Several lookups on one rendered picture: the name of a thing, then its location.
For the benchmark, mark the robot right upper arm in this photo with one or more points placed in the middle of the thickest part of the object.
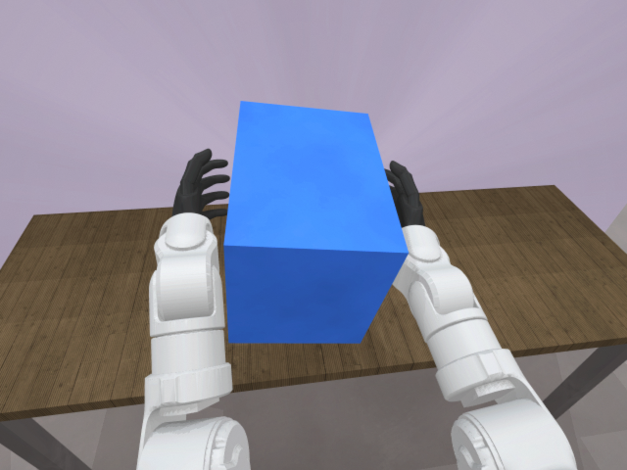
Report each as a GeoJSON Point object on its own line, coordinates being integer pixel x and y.
{"type": "Point", "coordinates": [513, 435]}

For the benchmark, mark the carton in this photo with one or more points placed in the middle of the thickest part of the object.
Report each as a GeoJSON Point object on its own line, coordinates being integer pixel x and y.
{"type": "Point", "coordinates": [312, 241]}

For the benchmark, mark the robot left forearm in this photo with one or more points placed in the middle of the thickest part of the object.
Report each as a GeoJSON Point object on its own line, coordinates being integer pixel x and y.
{"type": "Point", "coordinates": [189, 372]}

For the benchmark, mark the robot left upper arm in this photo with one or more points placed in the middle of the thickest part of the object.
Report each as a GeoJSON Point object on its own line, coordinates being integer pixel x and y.
{"type": "Point", "coordinates": [218, 443]}

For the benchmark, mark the right robot hand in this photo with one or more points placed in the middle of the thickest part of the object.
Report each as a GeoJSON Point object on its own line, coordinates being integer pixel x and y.
{"type": "Point", "coordinates": [405, 195]}

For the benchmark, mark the table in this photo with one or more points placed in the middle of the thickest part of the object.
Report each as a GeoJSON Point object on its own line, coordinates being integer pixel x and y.
{"type": "Point", "coordinates": [75, 324]}

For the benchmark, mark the robot right forearm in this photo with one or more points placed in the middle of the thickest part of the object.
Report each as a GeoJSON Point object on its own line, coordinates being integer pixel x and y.
{"type": "Point", "coordinates": [472, 366]}

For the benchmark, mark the left robot hand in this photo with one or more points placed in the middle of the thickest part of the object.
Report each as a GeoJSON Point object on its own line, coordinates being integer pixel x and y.
{"type": "Point", "coordinates": [189, 196]}

